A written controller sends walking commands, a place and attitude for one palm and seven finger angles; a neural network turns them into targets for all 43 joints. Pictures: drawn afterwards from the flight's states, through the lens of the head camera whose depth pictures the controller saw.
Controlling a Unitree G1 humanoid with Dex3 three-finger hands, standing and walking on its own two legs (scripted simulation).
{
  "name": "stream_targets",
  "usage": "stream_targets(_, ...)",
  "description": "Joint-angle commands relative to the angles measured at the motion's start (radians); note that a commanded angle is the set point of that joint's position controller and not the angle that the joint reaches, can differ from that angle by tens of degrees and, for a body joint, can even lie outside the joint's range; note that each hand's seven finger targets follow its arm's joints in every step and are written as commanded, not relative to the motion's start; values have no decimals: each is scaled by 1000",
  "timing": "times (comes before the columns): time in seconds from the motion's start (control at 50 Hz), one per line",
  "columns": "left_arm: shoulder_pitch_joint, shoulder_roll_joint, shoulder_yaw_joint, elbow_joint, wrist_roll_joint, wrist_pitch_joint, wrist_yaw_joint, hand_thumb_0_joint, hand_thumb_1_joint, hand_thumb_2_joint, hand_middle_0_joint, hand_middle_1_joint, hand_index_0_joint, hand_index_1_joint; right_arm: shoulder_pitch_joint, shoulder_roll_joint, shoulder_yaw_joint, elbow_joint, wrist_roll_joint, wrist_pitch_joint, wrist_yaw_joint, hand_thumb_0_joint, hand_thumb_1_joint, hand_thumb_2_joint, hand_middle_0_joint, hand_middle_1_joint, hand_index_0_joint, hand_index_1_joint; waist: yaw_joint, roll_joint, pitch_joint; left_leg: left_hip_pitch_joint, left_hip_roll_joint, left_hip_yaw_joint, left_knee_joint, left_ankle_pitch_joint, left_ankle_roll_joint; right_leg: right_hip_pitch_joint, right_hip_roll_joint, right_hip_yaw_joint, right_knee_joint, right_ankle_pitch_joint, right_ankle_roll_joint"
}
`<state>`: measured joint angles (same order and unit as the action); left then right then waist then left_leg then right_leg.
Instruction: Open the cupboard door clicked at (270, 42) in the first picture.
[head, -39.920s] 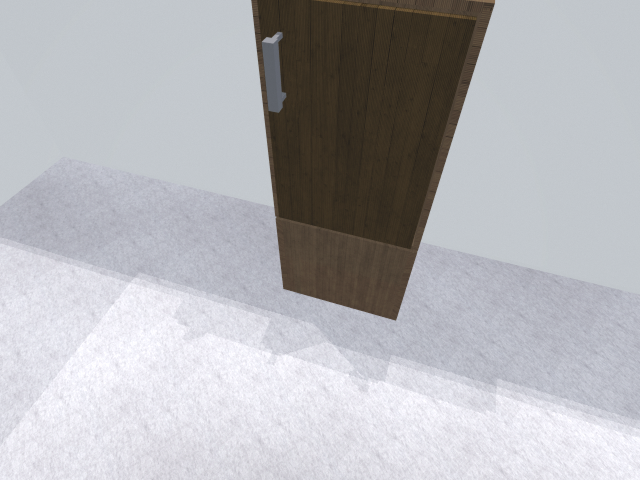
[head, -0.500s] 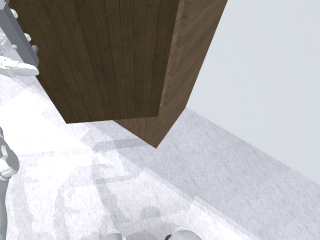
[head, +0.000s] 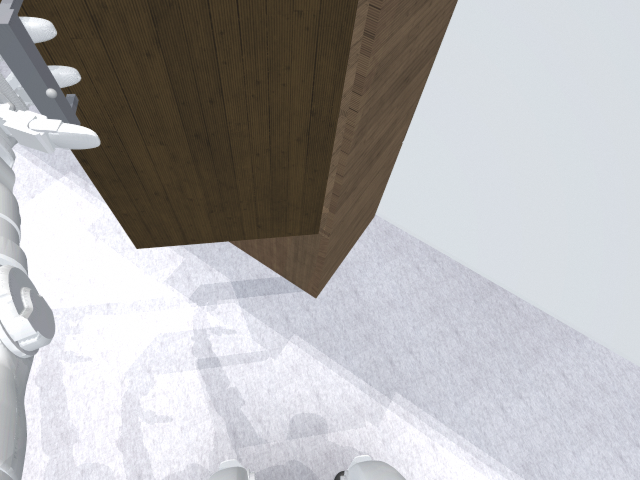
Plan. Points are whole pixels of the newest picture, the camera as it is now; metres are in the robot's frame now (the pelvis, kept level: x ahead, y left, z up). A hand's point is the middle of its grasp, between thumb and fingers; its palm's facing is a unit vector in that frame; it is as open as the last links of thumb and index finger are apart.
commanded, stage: slide the fingers in behind the handle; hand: left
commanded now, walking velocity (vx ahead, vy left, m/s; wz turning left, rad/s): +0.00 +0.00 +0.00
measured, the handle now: (42, 69) +0.57 +0.26 +0.15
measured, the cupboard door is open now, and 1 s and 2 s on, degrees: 42 41 65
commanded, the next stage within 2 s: close the thumb around the handle in 0.06 s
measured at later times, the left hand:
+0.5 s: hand (55, 94) +0.52 +0.24 +0.15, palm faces +0.06 -1.00 +0.02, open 10.7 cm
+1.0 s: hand (56, 93) +0.53 +0.24 +0.15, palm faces +0.05 -1.00 +0.01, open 5.7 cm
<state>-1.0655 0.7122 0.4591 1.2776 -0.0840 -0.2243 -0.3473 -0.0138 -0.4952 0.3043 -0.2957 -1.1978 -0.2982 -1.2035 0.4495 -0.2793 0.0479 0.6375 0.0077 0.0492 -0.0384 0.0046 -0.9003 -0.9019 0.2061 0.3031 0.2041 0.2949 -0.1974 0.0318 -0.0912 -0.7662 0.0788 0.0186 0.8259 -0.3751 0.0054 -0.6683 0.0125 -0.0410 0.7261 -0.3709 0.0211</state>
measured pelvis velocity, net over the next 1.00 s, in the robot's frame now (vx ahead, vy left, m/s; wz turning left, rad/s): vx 0.00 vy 0.00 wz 0.00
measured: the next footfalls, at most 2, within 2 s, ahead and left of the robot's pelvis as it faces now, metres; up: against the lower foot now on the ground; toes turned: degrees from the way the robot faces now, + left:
none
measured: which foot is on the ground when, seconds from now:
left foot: down 0.00-1.00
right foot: down 0.00-1.00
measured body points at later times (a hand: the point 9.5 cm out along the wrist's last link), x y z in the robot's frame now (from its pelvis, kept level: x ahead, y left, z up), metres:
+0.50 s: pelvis +0.00 +0.00 +0.00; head +0.11 +0.02 +0.44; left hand +0.51 +0.29 +0.15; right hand -0.03 -0.27 -0.10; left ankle +0.00 +0.11 -0.70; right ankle -0.02 -0.14 -0.70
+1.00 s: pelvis +0.00 +0.00 +0.00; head +0.11 +0.02 +0.44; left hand +0.52 +0.29 +0.15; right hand -0.03 -0.27 -0.10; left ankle +0.00 +0.11 -0.70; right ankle -0.02 -0.14 -0.70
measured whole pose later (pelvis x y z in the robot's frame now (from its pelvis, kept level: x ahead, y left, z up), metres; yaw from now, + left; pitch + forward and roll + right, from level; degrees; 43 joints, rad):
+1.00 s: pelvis +0.00 +0.00 +0.00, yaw +0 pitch +18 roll -3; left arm -1.07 0.72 0.46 1.29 -0.08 -0.23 -0.34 0.01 0.72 0.82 -0.35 -1.34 -0.38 -1.35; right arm 0.45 -0.28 0.05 0.64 0.01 0.05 -0.04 0.00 -0.90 -0.90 0.21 0.30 0.20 0.29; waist -0.20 0.03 -0.09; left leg -0.77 0.08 0.01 0.82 -0.37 0.00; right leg -0.67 0.02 -0.04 0.73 -0.37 0.02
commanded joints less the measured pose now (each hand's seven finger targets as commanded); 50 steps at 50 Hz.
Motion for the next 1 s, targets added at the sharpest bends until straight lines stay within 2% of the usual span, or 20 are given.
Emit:
stream_targets(0.0,-460,257,8,-229,-11,-58,1,0,-500,300,-300,-1200,-300,-1200,178,-193,-77,-38,-2,-10,-17,0,-900,-900,200,300,200,300,-3,148,-423,444,-35,-60,-52,446,22,55,49,-9,-60,376,-21)
stream_targets(0.04,-448,239,-8,-210,-11,-53,1,0,-500,300,-300,-1200,-300,-1200,175,-193,-77,-38,1,-8,-16,0,-900,-900,200,300,200,300,-9,142,-393,430,-35,-56,-54,424,23,46,49,-7,-66,363,-22)
stream_targets(0.08,-462,270,17,-205,-13,-55,4,0,-500,300,-300,-1200,-300,-1200,182,-198,-78,-33,0,-7,-20,0,-900,-900,200,300,200,300,-12,125,-406,426,-34,-58,-54,425,26,57,48,-5,-66,372,-20)
stream_targets(0.14,-474,271,8,-218,-6,-56,4,0,-500,300,-300,-1200,-300,-1200,181,-196,-76,-33,-1,-9,-19,0,-900,-900,200,300,200,300,-7,159,-414,422,-39,-55,-57,406,24,64,46,-3,-66,360,-21)
stream_targets(0.18,-455,274,21,-221,-9,-62,3,0,-388,348,-308,-1212,-308,-1212,186,-195,-77,-33,-2,-9,-17,0,-900,-900,200,300,200,300,-3,151,-440,448,-36,-60,-52,441,24,64,49,-7,-61,377,-22)
stream_targets(0.22,-460,264,7,-214,-12,-59,-1,0,-276,396,-316,-1224,-316,-1224,181,-196,-77,-34,0,-8,-18,0,-900,-900,200,300,200,300,-10,133,-408,422,-36,-56,-55,410,25,63,49,-5,-68,365,-20)
stream_targets(0.3,-445,262,19,-263,-17,-72,-2,0,-52,492,-332,-1248,-332,-1248,178,-192,-80,-37,-3,-8,-16,0,-900,-900,200,300,200,300,6,183,-464,473,-37,-55,-48,475,22,78,50,-4,-60,408,-24)
stream_targets(0.38,-409,277,36,-217,-22,-61,1,0,172,588,-348,-1272,-348,-1272,170,-195,-78,-39,2,-3,-16,0,-900,-900,200,300,200,300,9,140,-405,425,-38,-49,-58,428,25,82,50,-4,-69,387,-21)
stream_targets(0.42,-422,277,19,-190,-15,-48,1,0,284,636,-356,-1284,-356,-1284,165,-196,-76,-41,6,-2,-20,0,-900,-900,200,300,200,300,-5,106,-362,376,-41,-43,-65,368,30,86,47,1,-79,361,-18)
stream_targets(0.48,-445,304,35,-240,-8,-66,4,0,452,708,-368,-1302,-368,-1302,171,-197,-77,-44,2,-7,-21,0,-900,-900,200,300,200,300,5,158,-429,429,-40,-50,-61,419,26,88,46,0,-66,382,-22)
stream_targets(0.52,-434,307,42,-241,-15,-74,-2,0,564,756,-376,-1314,-376,-1314,173,-197,-78,-41,1,-7,-21,0,-900,-900,200,300,200,300,5,140,-437,434,-37,-52,-56,435,24,94,48,-1,-64,394,-21)
stream_targets(0.56,-447,244,-1,-241,-24,-76,-9,0,676,804,-384,-1326,-384,-1326,172,-190,-77,-38,1,-8,-21,0,-900,-900,200,300,200,300,-8,157,-413,444,-39,-51,-55,446,26,77,49,-4,-65,398,-23)
stream_targets(0.64,-436,241,5,-216,-28,-62,-8,0,900,900,-400,-1350,-400,-1350,169,-195,-78,-34,0,-7,-20,0,-900,-900,200,300,200,300,-5,133,-404,440,-36,-57,-59,418,24,59,49,-7,-71,363,-22)
stream_targets(0.68,-453,279,26,-203,-22,-58,1,0,900,900,-400,-1350,-400,-1350,172,-199,-76,-31,2,-7,-23,0,-900,-900,200,300,200,300,-8,124,-391,417,-36,-57,-59,409,26,60,48,-3,-69,366,-20)
stream_targets(0.72,-483,238,-18,-225,-11,-59,7,0,900,900,-400,-1350,-400,-1350,171,-194,-76,-30,0,-9,-21,0,-900,-900,200,300,200,300,-18,161,-393,432,-36,-60,-59,410,23,40,46,-6,-67,355,-20)
stream_targets(0.78,-470,279,29,-238,-14,-73,14,0,900,900,-400,-1350,-400,-1350,181,-197,-78,-31,-4,-12,-19,0,-900,-900,200,300,200,300,-5,154,-446,463,-32,-67,-53,450,21,53,49,-7,-58,370,-23)
stream_targets(0.82,-457,227,-10,-214,-19,-65,7,0,900,900,-400,-1350,-400,-1350,174,-193,-77,-32,-3,-11,-16,0,-900,-900,200,300,200,300,-11,148,-418,446,-36,-59,-54,432,21,53,50,-6,-64,369,-21)
stream_targets(0.88,-473,299,34,-204,-16,-66,6,0,900,900,-400,-1350,-400,-1350,179,-201,-75,-32,-1,-11,-22,0,-900,-900,200,300,200,300,-11,125,-422,407,-38,-54,-55,407,27,85,47,3,-65,379,-19)
stream_targets(0.94,-464,270,9,-198,-12,-62,1,0,900,900,-400,-1350,-400,-1350,178,-198,-75,-34,0,-11,-21,0,-900,-900,200,300,200,300,-13,137,-408,414,-38,-55,-56,397,25,64,48,-1,-68,360,-19)
stream_targets(0.98,-444,319,45,-201,-8,-68,1,0,900,900,-400,-1350,-400,-1350,180,-200,-75,-38,0,-9,-24,0,-900,-900,200,300,200,300,0,145,-437,416,-38,-54,-54,415,25,81,47,1,-61,376,-20)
